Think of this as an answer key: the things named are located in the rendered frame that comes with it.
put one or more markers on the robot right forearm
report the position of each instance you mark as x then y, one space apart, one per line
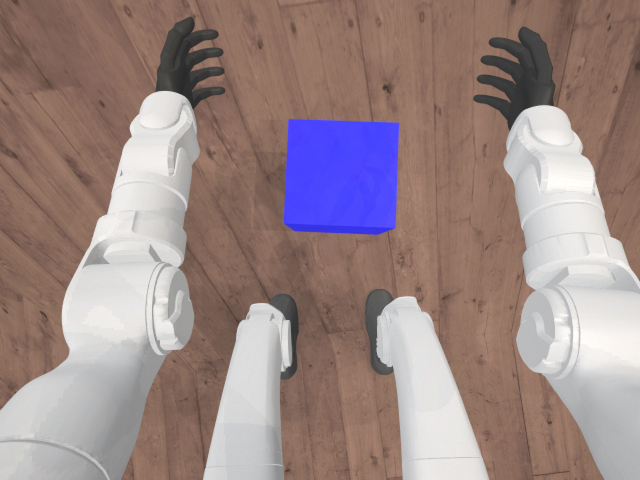
560 209

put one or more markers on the robot left upper arm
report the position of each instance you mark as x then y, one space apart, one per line
81 420

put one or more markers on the robot right upper arm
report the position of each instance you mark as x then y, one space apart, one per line
586 342

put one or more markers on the right robot hand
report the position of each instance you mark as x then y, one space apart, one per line
533 76

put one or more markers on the robot right thigh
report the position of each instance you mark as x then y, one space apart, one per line
437 439

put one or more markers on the robot left forearm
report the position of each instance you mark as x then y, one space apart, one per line
150 194

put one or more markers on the left robot foot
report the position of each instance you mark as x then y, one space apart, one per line
286 304

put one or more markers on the carton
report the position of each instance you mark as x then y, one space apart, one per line
341 176

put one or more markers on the left robot hand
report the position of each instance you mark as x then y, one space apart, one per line
173 73

